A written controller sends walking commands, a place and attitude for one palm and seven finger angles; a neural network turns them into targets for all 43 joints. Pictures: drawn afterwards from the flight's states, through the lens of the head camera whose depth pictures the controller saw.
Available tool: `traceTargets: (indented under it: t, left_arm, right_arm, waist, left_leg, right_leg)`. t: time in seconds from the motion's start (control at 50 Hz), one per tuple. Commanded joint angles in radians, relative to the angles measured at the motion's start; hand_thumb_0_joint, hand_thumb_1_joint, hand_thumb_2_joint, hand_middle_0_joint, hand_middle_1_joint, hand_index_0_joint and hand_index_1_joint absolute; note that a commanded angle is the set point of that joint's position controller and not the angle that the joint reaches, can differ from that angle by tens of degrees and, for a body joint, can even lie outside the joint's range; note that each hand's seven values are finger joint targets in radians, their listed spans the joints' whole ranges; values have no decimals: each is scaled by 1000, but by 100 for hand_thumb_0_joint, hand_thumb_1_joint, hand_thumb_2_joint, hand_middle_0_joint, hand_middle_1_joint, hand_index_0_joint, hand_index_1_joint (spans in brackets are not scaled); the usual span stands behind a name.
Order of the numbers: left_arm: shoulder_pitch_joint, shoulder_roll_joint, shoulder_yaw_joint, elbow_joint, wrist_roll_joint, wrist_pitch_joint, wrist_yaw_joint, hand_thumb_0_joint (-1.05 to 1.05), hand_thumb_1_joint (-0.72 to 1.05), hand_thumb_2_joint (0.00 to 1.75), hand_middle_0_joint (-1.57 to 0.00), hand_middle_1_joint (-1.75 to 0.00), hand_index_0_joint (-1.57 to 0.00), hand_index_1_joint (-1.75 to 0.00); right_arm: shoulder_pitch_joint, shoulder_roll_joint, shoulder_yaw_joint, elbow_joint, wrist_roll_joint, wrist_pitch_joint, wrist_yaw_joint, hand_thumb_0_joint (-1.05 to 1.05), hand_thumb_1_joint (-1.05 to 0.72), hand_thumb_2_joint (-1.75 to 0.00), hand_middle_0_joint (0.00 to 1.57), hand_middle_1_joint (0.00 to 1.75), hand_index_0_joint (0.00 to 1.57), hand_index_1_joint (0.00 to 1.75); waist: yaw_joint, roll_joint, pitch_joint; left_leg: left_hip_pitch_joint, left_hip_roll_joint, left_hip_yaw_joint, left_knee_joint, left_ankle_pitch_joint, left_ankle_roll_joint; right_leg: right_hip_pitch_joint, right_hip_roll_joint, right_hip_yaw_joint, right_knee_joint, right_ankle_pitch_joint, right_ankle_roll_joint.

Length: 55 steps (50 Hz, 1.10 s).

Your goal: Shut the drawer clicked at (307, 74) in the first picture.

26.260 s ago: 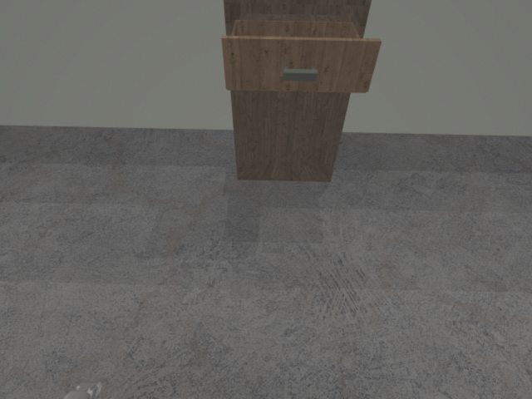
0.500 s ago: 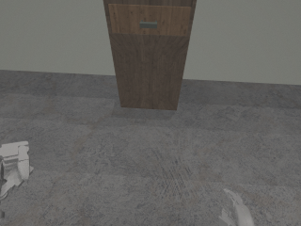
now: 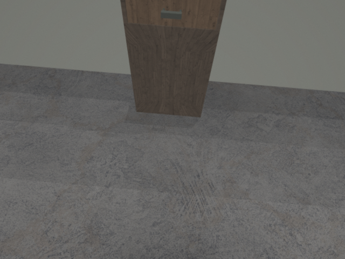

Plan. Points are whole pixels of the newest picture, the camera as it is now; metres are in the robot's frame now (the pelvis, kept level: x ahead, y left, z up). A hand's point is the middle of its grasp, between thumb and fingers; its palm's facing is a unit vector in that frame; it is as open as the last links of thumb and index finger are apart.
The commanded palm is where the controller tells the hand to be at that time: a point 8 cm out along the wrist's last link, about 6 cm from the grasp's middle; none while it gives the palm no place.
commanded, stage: let the arm hang, fingers relaxed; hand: left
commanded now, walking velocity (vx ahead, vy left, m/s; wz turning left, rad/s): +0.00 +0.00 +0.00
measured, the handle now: (171, 12) +1.16 +0.06 +0.01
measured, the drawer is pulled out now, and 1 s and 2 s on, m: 0.00 0.00 0.00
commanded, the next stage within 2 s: look to check the result in 0.70 s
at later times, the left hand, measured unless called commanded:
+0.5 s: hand out of the picture +0.06 +0.18 -0.16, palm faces -0.01 -0.97 -0.24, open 7.2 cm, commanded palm none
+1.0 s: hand out of the picture +0.04 +0.16 -0.17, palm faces +0.00 -0.97 -0.23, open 7.3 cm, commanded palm none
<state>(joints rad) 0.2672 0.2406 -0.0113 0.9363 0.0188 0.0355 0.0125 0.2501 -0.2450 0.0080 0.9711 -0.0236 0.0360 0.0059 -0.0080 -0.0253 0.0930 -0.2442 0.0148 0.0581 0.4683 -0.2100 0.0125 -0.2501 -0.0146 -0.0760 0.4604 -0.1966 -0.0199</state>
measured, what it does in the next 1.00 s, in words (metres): stands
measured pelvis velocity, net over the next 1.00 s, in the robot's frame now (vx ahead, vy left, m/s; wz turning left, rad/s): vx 0.03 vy -0.02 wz -0.02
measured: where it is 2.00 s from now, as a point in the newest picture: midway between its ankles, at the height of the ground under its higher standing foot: outside the picture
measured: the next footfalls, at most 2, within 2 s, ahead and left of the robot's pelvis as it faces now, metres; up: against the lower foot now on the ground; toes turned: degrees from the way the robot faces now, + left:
none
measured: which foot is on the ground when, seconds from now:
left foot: down 0.00-1.00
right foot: down 0.00-1.00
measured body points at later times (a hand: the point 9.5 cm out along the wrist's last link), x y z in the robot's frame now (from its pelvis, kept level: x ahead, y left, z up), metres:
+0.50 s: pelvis +0.02 -0.01 +0.01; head +0.03 -0.02 +0.46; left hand +0.06 +0.23 -0.14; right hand +0.02 -0.23 -0.16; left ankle +0.03 +0.11 -0.74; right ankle +0.03 -0.11 -0.74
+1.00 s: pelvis +0.03 -0.02 +0.01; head +0.05 -0.03 +0.46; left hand +0.04 +0.22 -0.15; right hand +0.02 -0.24 -0.16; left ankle +0.03 +0.11 -0.74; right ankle +0.03 -0.11 -0.74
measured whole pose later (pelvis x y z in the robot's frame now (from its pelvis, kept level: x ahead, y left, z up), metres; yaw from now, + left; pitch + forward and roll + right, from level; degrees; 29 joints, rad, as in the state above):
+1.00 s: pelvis +0.03 -0.02 +0.01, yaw -1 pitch -2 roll +0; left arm 0.23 0.16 0.01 1.16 0.01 -0.01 0.03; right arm 0.26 -0.16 0.00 1.14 -0.02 0.01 -0.03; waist -0.01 0.03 0.07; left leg -0.12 0.04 0.07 0.36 -0.20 -0.02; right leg -0.15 0.02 -0.07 0.37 -0.20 -0.04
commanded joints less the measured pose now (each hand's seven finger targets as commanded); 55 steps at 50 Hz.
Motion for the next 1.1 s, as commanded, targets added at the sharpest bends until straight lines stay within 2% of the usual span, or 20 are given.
traceTargets:
  t: [0.0,0.02,0.06,0.12,0.18,0.26,0.3,0.42,0.5,0.62,0.72,0.8,0.82,0.86,1.0,1.08]
  left_arm:
    - [-25,154,37,1,-10,-47,3,0,90,90,-56,-69,-56,-69]
    - [-26,161,37,17,-9,-48,4,0,90,90,-52,-65,-52,-65]
    - [-32,150,35,52,-10,-49,5,0,90,90,-44,-56,-44,-56]
    - [-25,140,32,90,-12,-53,9,0,90,90,-32,-43,-32,-43]
    - [-23,126,30,120,-13,-52,11,0,90,90,-20,-30,-20,-30]
    - [-23,114,30,145,-13,-52,15,0,90,90,-20,-30,-20,-30]
    - [-22,104,30,150,-13,-52,17,0,90,90,-20,-30,-20,-30]
    - [-22,87,32,159,-12,-56,21,0,90,90,-20,-30,-20,-30]
    - [-28,69,32,163,-13,-55,21,0,90,90,-20,-30,-20,-30]
    - [-19,67,38,165,-12,-61,23,0,90,90,-20,-30,-20,-30]
    - [-15,64,37,171,-13,-63,24,0,90,90,-20,-30,-20,-30]
    - [-10,55,36,179,-15,-64,24,0,90,90,-20,-30,-20,-30]
    - [-4,61,37,179,-14,-64,25,0,90,90,-20,-30,-20,-30]
    - [-3,57,36,182,-14,-64,25,0,90,90,-20,-30,-20,-30]
    - [2,50,34,191,-14,-61,25,0,90,90,-20,-30,-20,-30]
    - [6,47,34,193,-14,-62,25,0,90,90,-20,-30,-20,-30]
  right_arm:
    - [-9,-113,-33,-28,6,-31,-14,0,-90,-90,20,30,20,30]
    - [8,-116,-36,-21,8,-28,-15,0,-90,-90,20,30,20,30]
    - [33,-107,-37,10,8,-30,-17,0,-90,-90,20,30,20,30]
    - [52,-99,-35,40,11,-32,-20,0,-90,-90,20,30,20,30]
    - [60,-85,-30,67,9,-32,-23,0,-90,-90,20,30,20,30]
    - [66,-65,-26,96,9,-35,-25,0,-90,-90,20,30,20,30]
    - [69,-57,-26,104,9,-33,-25,0,-90,-90,20,30,20,30]
    - [62,-38,-23,124,9,-38,-28,0,-90,-90,20,30,20,30]
    - [63,-22,-21,136,6,-38,-30,0,-90,-90,20,30,20,30]
    - [71,-21,-26,140,8,-42,-33,0,-90,-90,20,30,20,30]
    - [70,-18,-27,142,10,-39,-36,0,-90,-90,20,30,20,30]
    - [78,-17,-25,148,8,-41,-39,0,-90,-90,20,30,20,30]
    - [79,-19,-27,146,10,-40,-39,0,-90,-90,20,30,20,30]
    - [81,-15,-26,150,9,-39,-40,0,-90,-90,20,30,20,30]
    - [82,-13,-24,156,8,-35,-40,0,-90,-90,20,30,20,30]
    - [83,-12,-24,156,8,-35,-40,0,-90,-90,20,30,20,30]
  waist:
    - [-1,134,-96]
    - [-3,76,-86]
    - [-7,50,-80]
    - [-5,24,-78]
    - [-4,19,-53]
    - [-1,19,-46]
    - [-1,-2,-27]
    - [2,39,-46]
    - [0,43,-17]
    - [0,42,-51]
    - [-2,43,-38]
    - [-5,49,-53]
    - [-3,34,-57]
    - [-6,21,-48]
    - [-6,42,-16]
    - [-8,31,-19]
  left_leg:
    - [10,78,-112,-142,-100,18]
    - [17,82,-112,-138,-96,19]
    - [34,82,-106,-138,-68,20]
    - [59,88,-101,-134,-2,20]
    - [57,91,-99,-150,3,20]
    - [60,93,-93,-157,41,18]
    - [56,90,-90,-161,29,17]
    - [70,95,-88,-163,89,12]
    - [62,90,-85,-175,66,7]
    - [87,94,-78,-164,101,6]
    - [93,94,-73,-159,102,4]
    - [106,97,-70,-160,113,3]
    - [111,96,-71,-155,120,4]
    - [111,96,-66,-157,110,1]
    - [103,95,-64,-165,79,0]
    - [108,96,-62,-162,73,0]
  right_leg:
    - [35,-96,152,-156,-130,-35]
    - [25,-96,145,-166,-144,-34]
    - [17,-101,147,-176,-138,-34]
    - [21,-100,137,-174,-93,-33]
    - [19,-99,132,-175,-84,-29]
    - [35,-99,124,-165,-38,-25]
    - [29,-98,126,-175,-56,-22]
    - [59,-93,120,-156,31,-19]
    - [50,-93,124,-167,6,-17]
    - [76,-93,123,-164,63,-20]
    - [73,-96,125,-172,85,-21]
    - [86,-95,126,-169,108,-23]
    - [87,-95,125,-167,122,-22]
    - [85,-96,124,-172,121,-21]
    - [64,-91,131,-188,57,-22]
    - [61,-90,136,-193,49,-22]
